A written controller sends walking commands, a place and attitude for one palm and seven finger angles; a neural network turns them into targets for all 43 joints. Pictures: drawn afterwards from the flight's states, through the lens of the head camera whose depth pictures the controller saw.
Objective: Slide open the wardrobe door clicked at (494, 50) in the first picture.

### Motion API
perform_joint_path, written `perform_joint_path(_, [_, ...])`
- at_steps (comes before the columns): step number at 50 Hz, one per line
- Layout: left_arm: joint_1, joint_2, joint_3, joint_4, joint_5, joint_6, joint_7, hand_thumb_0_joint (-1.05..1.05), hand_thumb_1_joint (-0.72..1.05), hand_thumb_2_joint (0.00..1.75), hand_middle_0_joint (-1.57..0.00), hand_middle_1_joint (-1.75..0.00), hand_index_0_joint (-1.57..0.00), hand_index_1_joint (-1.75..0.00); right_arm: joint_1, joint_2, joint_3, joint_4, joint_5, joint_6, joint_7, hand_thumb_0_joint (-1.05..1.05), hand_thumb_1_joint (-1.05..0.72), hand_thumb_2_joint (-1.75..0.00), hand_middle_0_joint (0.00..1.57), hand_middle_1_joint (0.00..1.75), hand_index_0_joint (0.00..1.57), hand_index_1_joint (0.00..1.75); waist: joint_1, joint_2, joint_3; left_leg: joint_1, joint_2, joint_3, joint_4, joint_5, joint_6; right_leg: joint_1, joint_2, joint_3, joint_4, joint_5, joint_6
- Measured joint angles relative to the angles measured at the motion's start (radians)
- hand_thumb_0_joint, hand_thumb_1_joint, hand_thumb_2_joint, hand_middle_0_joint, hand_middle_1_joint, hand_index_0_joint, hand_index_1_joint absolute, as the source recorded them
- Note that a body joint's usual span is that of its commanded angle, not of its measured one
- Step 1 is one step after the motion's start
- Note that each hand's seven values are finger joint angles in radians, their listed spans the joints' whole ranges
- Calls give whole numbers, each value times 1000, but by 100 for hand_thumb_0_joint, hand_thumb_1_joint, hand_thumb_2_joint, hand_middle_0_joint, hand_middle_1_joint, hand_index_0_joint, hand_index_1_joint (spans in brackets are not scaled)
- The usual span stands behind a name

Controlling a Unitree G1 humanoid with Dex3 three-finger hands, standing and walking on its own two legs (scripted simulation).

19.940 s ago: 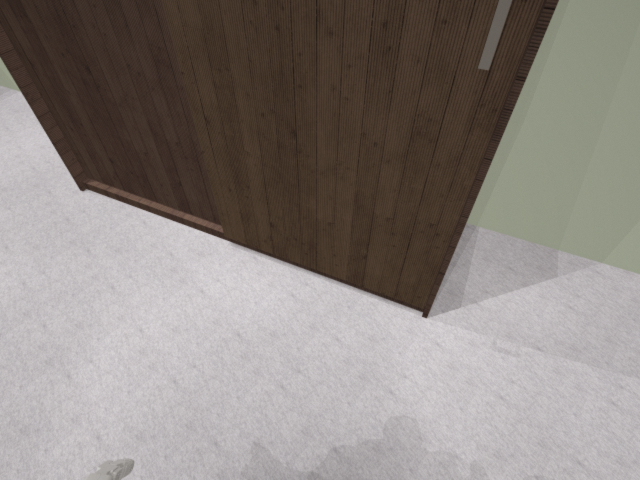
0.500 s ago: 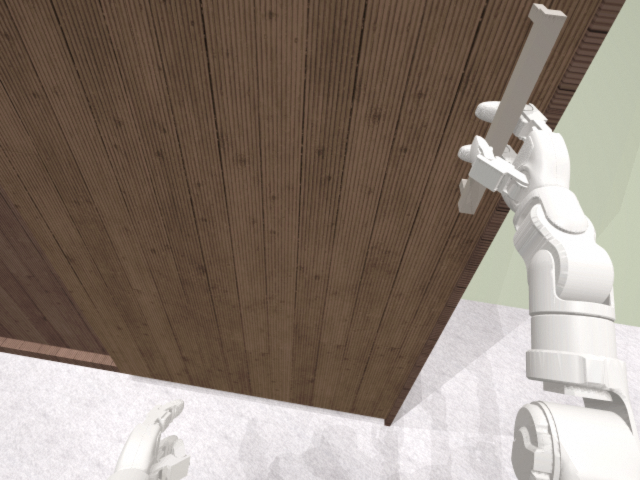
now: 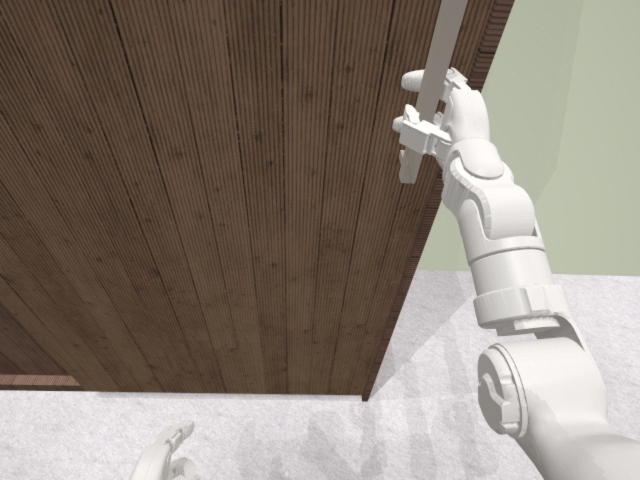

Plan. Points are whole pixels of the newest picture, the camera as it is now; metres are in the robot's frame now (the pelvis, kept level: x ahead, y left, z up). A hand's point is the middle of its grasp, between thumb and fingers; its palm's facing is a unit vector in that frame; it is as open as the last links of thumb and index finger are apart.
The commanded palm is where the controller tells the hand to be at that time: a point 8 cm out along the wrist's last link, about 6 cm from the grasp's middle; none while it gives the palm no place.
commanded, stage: tug the door sideways, standing still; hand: right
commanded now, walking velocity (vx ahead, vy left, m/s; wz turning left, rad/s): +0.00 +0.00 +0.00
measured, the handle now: (425, 89) +0.50 -0.10 +0.27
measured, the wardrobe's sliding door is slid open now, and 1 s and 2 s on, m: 0.00 0.04 0.35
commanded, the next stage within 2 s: step sideways, sliding the door along in 0.08 s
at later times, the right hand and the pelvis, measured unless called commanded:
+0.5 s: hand (396, 133) +0.45 -0.06 +0.24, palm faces +0.05 +1.00 -0.08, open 5.9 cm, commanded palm +0.43 -0.07 +0.25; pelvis -0.02 +0.04 -0.01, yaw +2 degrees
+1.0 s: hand (366, 135) +0.45 -0.03 +0.23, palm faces +0.12 +0.99 -0.07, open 6.4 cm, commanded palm +0.43 -0.01 +0.22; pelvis +0.03 +0.14 -0.01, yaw -4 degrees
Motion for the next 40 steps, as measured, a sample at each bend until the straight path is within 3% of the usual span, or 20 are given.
perform_joint_path(10, [65, 8, 5, 60, 0, -59, 0, 1, 91, 90, -20, -30, -20, -30, -87, 4, 36, 146, 15, -78, -32, 0, -79, -80, 31, 135, 24, 140, 12, 5, 10, -32, 9, -7, 8, 21, -9, -32, 8, -6, 10, 17, -10])
perform_joint_path(11, [64, 13, 2, 64, 5, -61, 2, 1, 91, 90, -20, -30, -20, -30, -83, -4, 28, 159, 9, -104, -15, 0, -78, -80, 31, 135, 24, 140, 17, 3, 6, -40, 8, -10, 10, 22, -11, -39, 7, -10, 14, 17, -11])
perform_joint_path(14, [49, 18, 4, 58, 17, -59, 17, 1, 91, 90, -20, -30, -20, -30, -42, -58, 16, 193, -13, -255, 26, 0, -75, -80, 34, 136, 26, 140, 40, 0, 5, -78, 6, -38, 50, 13, -15, -57, 2, -36, 36, 5, -15])
perform_joint_path(16, [48, 14, 12, 41, 17, -62, 36, 1, 91, 90, -20, -30, -20, -30, -13, -93, 9, 183, -12, -332, 31, -1, -74, -81, 37, 137, 26, 139, 54, 5, 18, -120, -3, -66, 145, -48, -9, -65, 1, -52, 56, -8, -16])
perform_joint_path(19, [55, 1, 24, 28, 18, -60, 54, 1, 91, 90, -20, -30, -20, -30, 15, -119, -2, 139, -3, -394, 32, -2, -73, -83, 40, 138, 26, 139, 64, 4, 58, -173, -37, -88, 323, -151, 5, -63, -12, -44, 73, -18, -12])
perform_joint_path(23, [67, -6, 25, 28, 12, -47, 54, 1, 91, 90, -20, -30, -20, -30, 18, -127, -8, 73, 4, -425, 30, -2, -74, -84, 43, 139, 26, 139, 35, -4, 121, -172, -57, -74, 303, -176, 16, -60, -50, -16, 108, -37, 21])
perform_joint_path(25, [72, -8, 24, 23, 4, -46, 49, 1, 91, 90, -20, -30, -20, -30, 10, -131, -10, 41, 6, -428, 26, -2, -74, -85, 44, 139, 25, 140, 14, -4, 151, -134, -52, -66, 201, -116, 20, -69, -66, -1, 157, -66, 41])
perform_joint_path(26, [70, -7, 24, 21, -2, -46, 47, 1, 91, 90, -20, -30, -20, -30, 5, -132, -13, 25, 5, -428, 22, -2, -75, -85, 44, 139, 25, 140, 8, -7, 166, -120, -56, -50, 169, -28, 27, -77, -77, 10, 194, -87, 47])
perform_joint_path(27, [61, -5, 26, 26, -7, -45, 46, 1, 91, 90, -20, -30, -20, -30, 5, -128, -19, 7, 0, -428, 15, -2, -76, -85, 44, 140, 23, 140, 14, -19, 182, -111, -66, -26, 176, -7, 39, -95, -92, 19, 243, -99, 36])
perform_joint_path(29, [38, -2, 37, 43, -12, -41, 48, 1, 91, 90, -20, -30, -20, -30, 0, -106, -21, -24, -11, -430, 12, -2, -77, -86, 45, 140, 21, 139, 20, -13, 207, -96, -63, 12, 186, -41, 63, -159, -77, 33, 416, -185, 17])
perform_joint_path(32, [-4, 11, 53, 46, -6, -49, 51, 2, 91, 90, -20, -30, -20, -30, 1, -72, -1, -92, -24, -434, 4, -2, -78, -86, 45, 140, 19, 139, -4, 15, 253, -60, -43, 32, 148, -53, 76, -219, -37, -1, 572, -227, 17])
perform_joint_path(35, [-46, 26, 67, 17, 2, -48, 44, 2, 91, 90, -20, -30, -20, -29, 4, -53, 38, -152, -43, -451, 4, -3, -78, -86, 45, 140, 17, 138, -25, 44, 281, -47, -24, 49, 117, -42, 77, -201, -27, -83, 417, -145, 23])
perform_joint_path(37, [-75, 42, 75, -15, 1, -45, 34, 2, 91, 90, -20, -30, -20, -29, 5, -47, 63, -188, -46, -459, 4, -3, -78, -86, 46, 140, 16, 137, -42, 41, 279, -89, -31, 54, 182, -48, 68, -138, -49, -125, 205, 60, -1])
perform_joint_path(38, [-92, 50, 86, -34, -1, -45, 24, 2, 91, 90, -20, -30, -20, -29, 2, -50, 76, -204, -43, -458, 2, -3, -78, -85, 46, 140, 16, 136, -47, 28, 276, -144, -46, 36, 297, -59, 41, -122, -66, -124, 164, 75, -13])
perform_joint_path(40, [-146, 47, 108, -55, -7, -36, -9, 1, 91, 90, -19, -30, -20, -29, -16, -59, 91, -224, -38, -454, 10, -4, -78, -85, 45, 140, 15, 132, -62, 31, 310, -249, -59, -52, 601, -161, 30, -110, -79, -120, 195, -21, -8])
